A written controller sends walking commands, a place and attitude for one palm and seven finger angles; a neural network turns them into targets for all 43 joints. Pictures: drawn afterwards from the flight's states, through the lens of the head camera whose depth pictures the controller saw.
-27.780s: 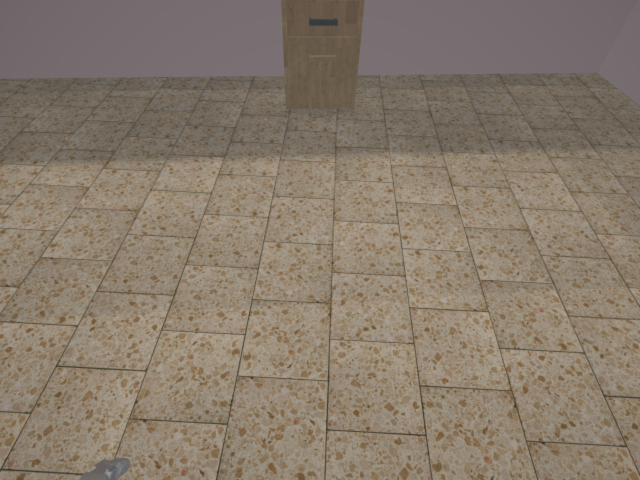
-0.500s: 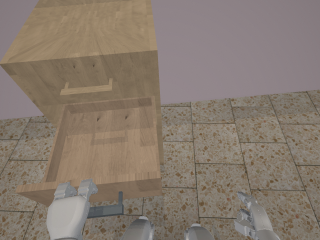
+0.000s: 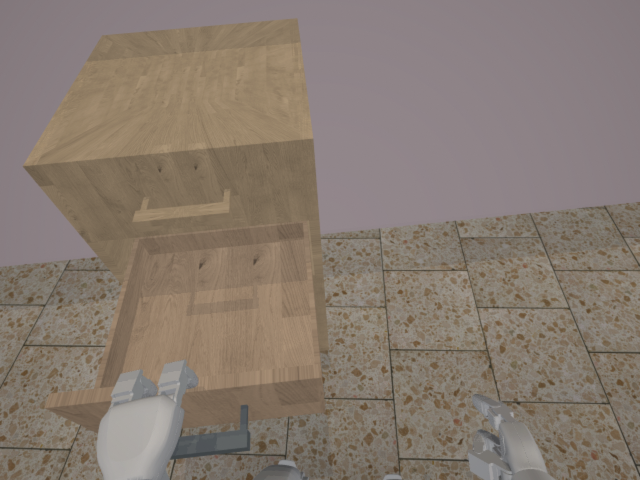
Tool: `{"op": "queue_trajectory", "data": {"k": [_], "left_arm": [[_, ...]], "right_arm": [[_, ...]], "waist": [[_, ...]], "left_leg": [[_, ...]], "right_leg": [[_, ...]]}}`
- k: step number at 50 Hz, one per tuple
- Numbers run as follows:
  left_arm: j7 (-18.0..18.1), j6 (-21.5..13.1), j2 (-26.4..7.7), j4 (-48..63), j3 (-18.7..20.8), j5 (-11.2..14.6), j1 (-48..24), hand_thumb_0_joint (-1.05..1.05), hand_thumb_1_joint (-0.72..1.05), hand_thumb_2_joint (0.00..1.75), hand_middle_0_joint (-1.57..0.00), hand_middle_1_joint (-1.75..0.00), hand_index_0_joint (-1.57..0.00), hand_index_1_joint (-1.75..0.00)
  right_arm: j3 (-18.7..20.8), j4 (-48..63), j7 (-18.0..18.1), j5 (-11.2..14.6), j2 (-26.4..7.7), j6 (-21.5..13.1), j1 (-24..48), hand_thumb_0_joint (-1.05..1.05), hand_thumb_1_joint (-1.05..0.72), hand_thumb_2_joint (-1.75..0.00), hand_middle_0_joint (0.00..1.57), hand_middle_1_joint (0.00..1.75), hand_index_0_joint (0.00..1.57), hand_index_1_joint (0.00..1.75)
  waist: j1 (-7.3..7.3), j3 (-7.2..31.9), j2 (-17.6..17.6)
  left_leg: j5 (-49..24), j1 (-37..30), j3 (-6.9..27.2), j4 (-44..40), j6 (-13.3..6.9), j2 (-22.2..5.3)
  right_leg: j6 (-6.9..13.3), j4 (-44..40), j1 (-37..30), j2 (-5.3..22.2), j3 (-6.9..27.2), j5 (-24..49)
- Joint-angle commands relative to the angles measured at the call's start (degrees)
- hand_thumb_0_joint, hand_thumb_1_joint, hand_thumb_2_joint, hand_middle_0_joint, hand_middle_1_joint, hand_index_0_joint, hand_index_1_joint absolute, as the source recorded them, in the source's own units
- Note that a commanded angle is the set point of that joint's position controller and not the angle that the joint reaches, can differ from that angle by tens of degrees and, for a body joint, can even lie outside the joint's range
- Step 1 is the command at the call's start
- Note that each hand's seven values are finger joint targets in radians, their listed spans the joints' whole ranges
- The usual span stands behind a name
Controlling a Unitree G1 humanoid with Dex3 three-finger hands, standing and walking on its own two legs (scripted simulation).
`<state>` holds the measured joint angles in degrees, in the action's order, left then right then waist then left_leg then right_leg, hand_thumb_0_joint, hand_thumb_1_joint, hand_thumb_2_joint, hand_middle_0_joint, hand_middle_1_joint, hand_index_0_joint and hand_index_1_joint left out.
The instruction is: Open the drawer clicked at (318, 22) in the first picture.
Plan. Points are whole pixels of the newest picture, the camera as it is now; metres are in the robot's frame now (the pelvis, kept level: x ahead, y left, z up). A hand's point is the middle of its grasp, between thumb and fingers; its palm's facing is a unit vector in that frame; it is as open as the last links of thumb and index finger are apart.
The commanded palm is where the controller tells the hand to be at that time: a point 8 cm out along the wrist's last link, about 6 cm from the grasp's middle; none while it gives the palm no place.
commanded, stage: lift the hand off the handle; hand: left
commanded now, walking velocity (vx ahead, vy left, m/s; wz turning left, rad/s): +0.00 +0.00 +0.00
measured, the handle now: (200, 430) +0.22 +0.22 -0.17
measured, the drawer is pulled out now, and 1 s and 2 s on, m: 0.30 0.30 0.30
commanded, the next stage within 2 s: draw the hand back to the body in 0.40 s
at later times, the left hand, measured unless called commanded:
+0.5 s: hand (153, 436) +0.18 +0.22 -0.02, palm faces -0.06 -0.10 -0.99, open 13.9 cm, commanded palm +0.16 +0.22 +0.04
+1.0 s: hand (99, 419) +0.18 +0.24 +0.06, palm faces +0.02 -0.11 -0.99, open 13.9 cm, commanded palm +0.16 +0.24 +0.12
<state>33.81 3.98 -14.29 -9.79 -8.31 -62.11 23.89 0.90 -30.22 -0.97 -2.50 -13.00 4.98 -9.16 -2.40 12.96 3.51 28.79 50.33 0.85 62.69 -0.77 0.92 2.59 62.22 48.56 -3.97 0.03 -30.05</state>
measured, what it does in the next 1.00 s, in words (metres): stands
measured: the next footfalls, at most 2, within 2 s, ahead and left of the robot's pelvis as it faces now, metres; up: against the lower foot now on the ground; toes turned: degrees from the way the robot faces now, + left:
none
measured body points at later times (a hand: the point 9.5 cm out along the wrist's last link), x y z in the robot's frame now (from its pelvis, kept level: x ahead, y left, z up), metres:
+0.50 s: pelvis +0.01 +0.00 +0.01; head +0.04 -0.03 +0.46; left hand +0.18 +0.22 +0.03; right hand +0.21 -0.23 -0.08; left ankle +0.01 +0.11 -0.66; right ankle +0.00 -0.10 -0.66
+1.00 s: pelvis +0.01 +0.00 +0.04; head +0.02 -0.03 +0.49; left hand +0.17 +0.25 +0.11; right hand +0.23 -0.22 -0.04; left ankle +0.01 +0.11 -0.66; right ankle +0.00 -0.10 -0.66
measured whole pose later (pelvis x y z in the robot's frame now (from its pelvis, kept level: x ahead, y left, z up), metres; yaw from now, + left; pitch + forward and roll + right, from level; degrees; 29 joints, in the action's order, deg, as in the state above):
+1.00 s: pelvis +0.01 +0.00 +0.04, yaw +0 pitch +8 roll +0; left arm 24.0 3.1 -20.8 6.7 -3.7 -56.4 32.0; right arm 0.9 -29.6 -1.2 -0.8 -14.1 4.0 -9.2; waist -4.3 9.3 4.7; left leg 24.2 31.4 0.7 48.0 -0.9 1.1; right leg 2.4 47.5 29.7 -3.6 1.0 -25.4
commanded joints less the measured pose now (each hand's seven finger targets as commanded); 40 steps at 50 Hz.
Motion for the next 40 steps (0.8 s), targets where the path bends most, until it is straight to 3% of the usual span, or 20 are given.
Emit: {"op": "queue_trajectory", "data": {"k": [1, 8, 9, 10, 12, 17, 18, 21, 24, 25, 27, 29, 30, 32, 33, 35, 37, 38, 39, 40], "left_arm": [[2.55, -1.08, -8.1, 12.96, 5.14, -0.3, 0.11, 0.0, -0.5, 0.3, -0.3, -1.2, -0.3, -1.2], [1.82, -1.01, -7.18, 13.03, 4.65, 0.23, 0.57, 0.0, -0.5, 0.3, -0.3, -1.2, -0.3, -1.2], [1.67, -0.92, -7.19, 13.61, 4.46, 0.23, 0.28, 0.0, -0.5, 0.3, -0.3, -1.2, -0.3, -1.2], [1.3, -0.93, -6.19, 14.33, 3.03, 0.58, 0.27, 0.0, -0.5, 0.3, -0.3, -1.2, -0.3, -1.2], [0.94, -0.73, -7.28, 14.62, 4.14, 0.94, 1.46, 0.0, -0.5, 0.3, -0.3, -1.2, -0.3, -1.2], [0.68, -0.9, -8.28, 13.27, 5.38, 0.23, 1.51, 0.0, -0.5, 0.3, -0.3, -1.2, -0.3, -1.2], [0.63, -0.9, -7.76, 12.04, 4.88, 0.11, 1.42, 0.0, -0.5, 0.3, -0.3, -1.2, -0.3, -1.2], [0.55, -1.04, -8.76, 11.05, 6.67, 0.47, 1.24, 0.0, -0.5, 0.3, -0.3, -1.2, -0.3, -1.2], [0.91, -1.55, -9.56, 12.2, 7.32, 0.01, -1.35, 0.0, -0.5, 0.3, -0.3, -1.2, -0.3, -1.2], [0.91, -1.92, -8.34, 13.37, 5.72, 0.0, -2.35, 0.0, -0.5, 0.3, -0.3, -1.2, -0.3, -1.2], [1.35, -2.44, -11.09, 18.54, 8.14, 0.46, -1.64, 0.0, -0.5, 0.3, -0.3, -1.2, -0.3, -1.2], [1.13, -2.4, -11.28, 20.86, 8.05, 1.24, 0.95, 0.0, -0.5, 0.3, -0.3, -1.2, -0.3, -1.2], [0.95, -2.29, -10.72, 22.0, 7.42, 1.6, 1.92, 0.0, -0.5, 0.3, -0.3, -1.2, -0.3, -1.2], [0.26, -1.27, -10.47, 20.29, 7.4, 2.01, 3.47, 0.0, -0.5, 0.3, -0.3, -1.2, -0.3, -1.2], [-0.29, -0.64, -9.18, 19.4, 6.09, 2.48, 4.2, 0.0, -0.5, 0.3, -0.3, -1.2, -0.3, -1.2], [-1.34, 0.67, -9.75, 17.62, 7.2, 3.29, 6.16, 0.0, -0.5, 0.3, -0.3, -1.2, -0.3, -1.2], [-2.65, 1.81, -10.89, 18.36, 8.16, 4.34, 6.93, 0.0, -0.5, 0.3, -0.3, -1.2, -0.3, -1.2], [-3.43, 1.89, -10.75, 19.69, 7.7, 4.78, 7.44, 0.0, -0.5, 0.3, -0.3, -1.2, -0.3, -1.2], [-4.05, 2.04, -12.32, 20.92, 9.07, 4.9, 7.47, 0.0, -0.5, 0.3, -0.3, -1.2, -0.3, -1.2], [-4.85, 1.91, -11.47, 22.66, 7.65, 5.21, 6.93, 0.0, -0.5, 0.3, -0.3, -1.2, -0.3, -1.2]], "right_arm": [[2.38, 9.48, 0.4, 0.14, -5.96, -2.89, 5.72, 0.0, -0.9, -0.9, 0.2, 0.3, 0.2, 0.3], [2.66, 9.44, -0.01, 0.43, -6.07, -2.9, 5.76, 0.0, -0.9, -0.9, 0.2, 0.3, 0.2, 0.3], [2.55, 9.42, -0.27, 0.34, -6.09, -2.87, 5.69, 0.0, -0.9, -0.9, 0.2, 0.3, 0.2, 0.3], [2.63, 9.74, -0.29, 0.46, -6.09, -2.96, 6.03, 0.0, -0.9, -0.9, 0.2, 0.3, 0.2, 0.3], [2.55, 9.79, -0.4, 0.55, -6.09, -2.86, 5.74, 0.0, -0.9, -0.9, 0.2, 0.3, 0.2, 0.3], [2.27, 9.72, -0.4, 0.58, -6.02, -2.74, 5.86, 0.0, -0.9, -0.9, 0.2, 0.3, 0.2, 0.3], [2.44, 9.62, -0.24, 0.75, -5.98, -2.66, 5.9, 0.0, -0.9, -0.9, 0.2, 0.3, 0.2, 0.3], [2.38, 9.56, -0.25, 0.75, -6.15, -2.6, 6.08, 0.0, -0.9, -0.9, 0.2, 0.3, 0.2, 0.3], [2.51, 9.21, -0.2, 0.67, -6.03, -2.59, 6.1, 0.0, -0.9, -0.9, 0.2, 0.3, 0.2, 0.3], [2.7, 9.34, -0.16, 0.63, -5.97, -2.72, 6.36, 0.0, -0.9, -0.9, 0.2, 0.3, 0.2, 0.3], [2.84, 9.81, -0.18, 0.49, -6.0, -2.86, 6.07, 0.0, -0.9, -0.9, 0.2, 0.3, 0.2, 0.3], [2.76, 10.16, -0.16, 0.56, -5.85, -2.82, 6.07, 0.0, -0.9, -0.9, 0.2, 0.3, 0.2, 0.3], [2.82, 10.28, -0.1, 0.72, -5.76, -2.85, 6.28, 0.0, -0.9, -0.9, 0.2, 0.3, 0.2, 0.3], [2.4, 10.02, -0.41, 0.89, -5.82, -2.69, 6.34, 0.0, -0.9, -0.9, 0.2, 0.3, 0.2, 0.3], [2.57, 9.97, -0.36, 1.26, -5.76, -2.74, 6.75, 0.0, -0.9, -0.9, 0.2, 0.3, 0.2, 0.3], [2.43, 9.96, -0.54, 1.8, -5.97, -2.57, 7.14, 0.0, -0.9, -0.9, 0.2, 0.3, 0.2, 0.3], [2.06, 10.08, -0.78, 2.29, -6.11, -2.38, 7.71, 0.0, -0.9, -0.9, 0.2, 0.3, 0.2, 0.3], [2.36, 10.53, -0.37, 2.64, -5.97, -2.52, 7.84, 0.0, -0.9, -0.9, 0.2, 0.3, 0.2, 0.3], [1.98, 10.54, -0.59, 2.64, -6.05, -2.62, 7.94, 0.0, -0.9, -0.9, 0.2, 0.3, 0.2, 0.3], [2.02, 10.76, -0.4, 2.75, -5.88, -2.8, 8.37, 0.0, -0.9, -0.9, 0.2, 0.3, 0.2, 0.3]], "waist": [[0.13, 9.32, -1.51], [0.45, 6.18, -2.46], [0.5, 7.63, -2.67], [0.77, 6.45, -2.29], [0.35, 8.14, -3.76], [0.15, 6.05, -3.56], [0.36, 3.2, -4.03], [-0.17, 4.43, -4.66], [-0.13, 6.74, -2.97], [0.13, 6.08, -1.37], [-0.6, 10.63, 0.29], [-0.76, 11.41, -0.46], [-0.77, 10.54, 0.71], [-0.4, 7.88, -1.7], [0.04, 4.64, -2.8], [-0.54, 2.13, -5.83], [-1.09, 3.91, -6.99], [-1.19, 1.88, -6.5], [-1.65, 3.77, -6.57], [-1.35, 2.05, -5.12]], "left_leg": [[-13.81, -12.73, -0.67, -8.5, -2.01, 0.19], [-12.98, -13.41, -0.55, -9.76, -2.04, 0.21], [-13.44, -13.94, -0.62, -9.89, -2.01, 0.19], [-13.13, -14.44, -0.52, -10.22, -2.14, 0.16], [-14.16, -15.17, -0.63, -10.69, -2.17, 0.23], [-13.32, -14.74, -0.97, -11.46, -1.98, 0.35], [-12.41, -13.99, -0.72, -11.56, -2.0, 0.28], [-11.94, -12.83, -0.93, -11.53, -1.97, 0.46], [-12.08, -13.56, -1.17, -11.1, -1.96, 0.59], [-12.16, -14.38, -1.02, -11.14, -1.98, 0.53], [-15.25, -18.01, -1.25, -11.52, -2.06, 0.59], [-17.31, -19.53, -1.15, -11.97, -2.09, 0.68], [-17.75, -20.1, -1.05, -12.47, -2.07, 0.66], [-17.9, -19.84, -0.61, -13.49, -2.02, 0.39], [-16.71, -19.33, -0.47, -14.16, -2.14, 0.14], [-14.95, -18.0, -0.51, -15.62, -2.09, 0.09], [-15.73, -18.66, -0.93, -16.86, -2.21, 0.27], [-15.43, -19.02, -0.86, -17.35, -2.31, 0.24], [-15.87, -19.59, -1.07, -17.89, -2.3, 0.31], [-15.43, -20.46, -1.03, -18.55, -2.37, 0.25]], "right_leg": [[1.08, -11.86, -6.92, 1.36, 0.78, 17.96], [0.93, -13.41, -7.41, 1.27, 1.16, 17.68], [0.75, -13.42, -7.73, 1.47, 1.08, 17.74], [0.82, -14.0, -7.65, 1.49, 0.92, 17.5], [0.66, -14.1, -9.29, 1.51, 1.06, 18.57], [0.57, -14.96, -9.29, 1.63, 1.47, 18.04], [0.74, -15.28, -8.62, 1.45, 1.39, 17.56], [0.63, -15.36, -10.07, 1.67, 2.07, 17.89], [0.49, -15.01, -9.9, 1.82, 2.61, 17.41], [0.71, -15.02, -9.06, 1.72, 2.41, 17.05], [0.94, -15.11, -11.45, 1.63, 3.13, 19.87], [0.94, -15.57, -13.21, 1.58, 3.06, 22.2], [1.04, -15.84, -13.6, 1.53, 2.75, 22.46], [0.79, -16.65, -13.47, 1.47, 2.08, 22.34], [0.76, -17.57, -13.36, 1.4, 2.07, 21.93], [0.34, -18.99, -14.81, 1.65, 2.13, 20.78], [-0.07, -19.72, -17.96, 2.05, 2.65, 22.75], [0.1, -20.48, -18.22, 1.97, 3.2, 22.99], [-0.2, -20.84, -19.58, 2.4, 3.08, 22.89], [-0.09, -21.62, -19.26, 2.42, 3.13, 21.81]]}}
